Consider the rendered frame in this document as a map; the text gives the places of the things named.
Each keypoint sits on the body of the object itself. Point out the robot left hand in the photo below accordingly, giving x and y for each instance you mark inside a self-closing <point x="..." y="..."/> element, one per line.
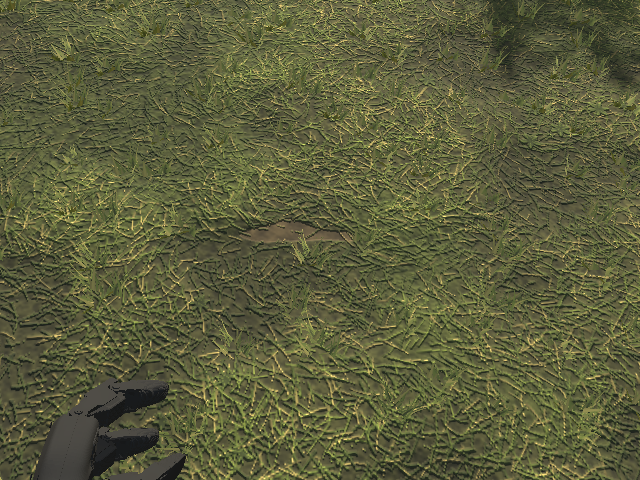
<point x="77" y="448"/>

